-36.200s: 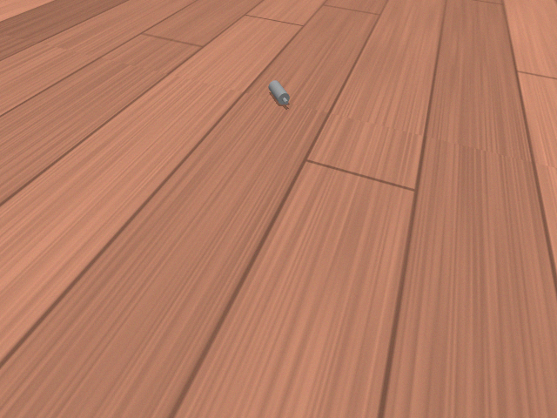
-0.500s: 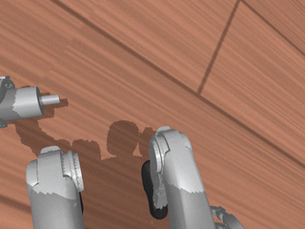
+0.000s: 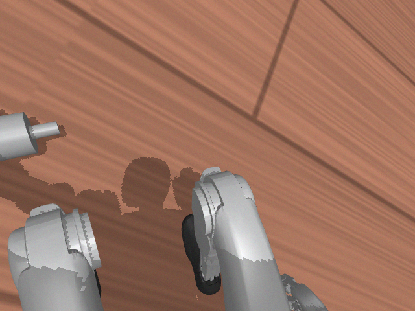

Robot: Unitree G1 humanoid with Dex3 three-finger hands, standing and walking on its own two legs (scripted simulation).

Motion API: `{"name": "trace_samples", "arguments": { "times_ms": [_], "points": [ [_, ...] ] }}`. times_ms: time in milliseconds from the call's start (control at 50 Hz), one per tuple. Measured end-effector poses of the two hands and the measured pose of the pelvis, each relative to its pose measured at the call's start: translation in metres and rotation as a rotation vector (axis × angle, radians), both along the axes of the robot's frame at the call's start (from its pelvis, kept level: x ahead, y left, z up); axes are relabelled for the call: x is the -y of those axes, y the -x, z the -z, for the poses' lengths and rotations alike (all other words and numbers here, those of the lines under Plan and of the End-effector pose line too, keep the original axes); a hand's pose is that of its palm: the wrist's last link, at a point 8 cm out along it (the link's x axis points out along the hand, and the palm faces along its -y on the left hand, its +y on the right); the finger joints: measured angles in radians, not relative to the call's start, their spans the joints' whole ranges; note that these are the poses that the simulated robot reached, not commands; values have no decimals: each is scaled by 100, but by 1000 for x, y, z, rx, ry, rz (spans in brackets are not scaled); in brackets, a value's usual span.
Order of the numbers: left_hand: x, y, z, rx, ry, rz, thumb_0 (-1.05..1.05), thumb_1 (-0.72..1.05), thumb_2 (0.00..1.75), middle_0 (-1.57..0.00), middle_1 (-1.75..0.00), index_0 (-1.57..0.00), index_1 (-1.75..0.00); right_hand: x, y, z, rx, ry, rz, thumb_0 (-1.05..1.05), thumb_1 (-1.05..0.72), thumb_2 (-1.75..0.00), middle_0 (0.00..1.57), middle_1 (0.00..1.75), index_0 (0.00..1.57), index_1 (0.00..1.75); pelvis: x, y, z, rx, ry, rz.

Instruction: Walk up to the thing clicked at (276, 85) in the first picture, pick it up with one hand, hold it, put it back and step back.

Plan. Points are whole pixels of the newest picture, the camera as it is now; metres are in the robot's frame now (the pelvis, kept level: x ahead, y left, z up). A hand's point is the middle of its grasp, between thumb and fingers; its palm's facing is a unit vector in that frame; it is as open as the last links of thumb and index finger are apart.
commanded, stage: rest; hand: left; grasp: from above
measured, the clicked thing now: out of the picture +0.44 +0.28 -0.26
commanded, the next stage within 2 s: open in 0.46 s
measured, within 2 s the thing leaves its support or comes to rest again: rests again in 0.88 s
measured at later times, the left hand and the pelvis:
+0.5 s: hand out of the picture +0.43 +0.32 -0.23, palm faces -0.46 -0.14 -0.88, open 11.0 cm; pelvis -0.01 +0.01 -0.01, yaw -2 degrees
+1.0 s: hand out of the picture +0.43 +0.32 -0.23, palm faces -0.43 -0.12 -0.90, open 12.2 cm; pelvis -0.01 +0.01 -0.01, yaw -3 degrees
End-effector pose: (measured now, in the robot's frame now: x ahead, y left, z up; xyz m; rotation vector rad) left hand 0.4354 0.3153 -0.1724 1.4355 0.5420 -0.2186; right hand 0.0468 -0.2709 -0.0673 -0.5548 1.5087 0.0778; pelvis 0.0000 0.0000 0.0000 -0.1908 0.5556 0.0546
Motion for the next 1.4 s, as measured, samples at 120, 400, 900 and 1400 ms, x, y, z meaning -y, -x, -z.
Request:
{"name": "trace_samples", "arguments": {
  "times_ms": [120, 400, 900, 1400],
  "points": [
    [-2, 0, 0, 6, -6, 0, 0, -11, 50, -66, -52, -66, -52, -1, 5, -2, -8, -6, -9, 0, -90, -89, 21, 30, 20, 30, -1, 1, 2, 9, 7, 5],
    [-4, -1, 1, 0, 1, 6, 0, -12, 48, -67, -53, -67, -53, -10, 6, -6, 23, -29, -64, 0, -90, -90, 21, 30, 20, 30, -5, 5, 5, 44, 27, 12],
    [-4, -1, 3, 17, -8, 32, 0, -18, 66, -51, -71, -50, -70, -16, 20, -13, 24, -52, -131, 1, -90, -90, 21, 30, 20, 30, -7, 11, 8, 90, 44, 27],
    [-14, -6, 6, 6, -4, -22, 0, -51, 100, -11, -100, -10, -101, -19, 8, -21, 30, -59, -147, 1, -90, -90, 21, 30, 20, 30, -9, 9, 2, 67, 57, 21]
  ]
}}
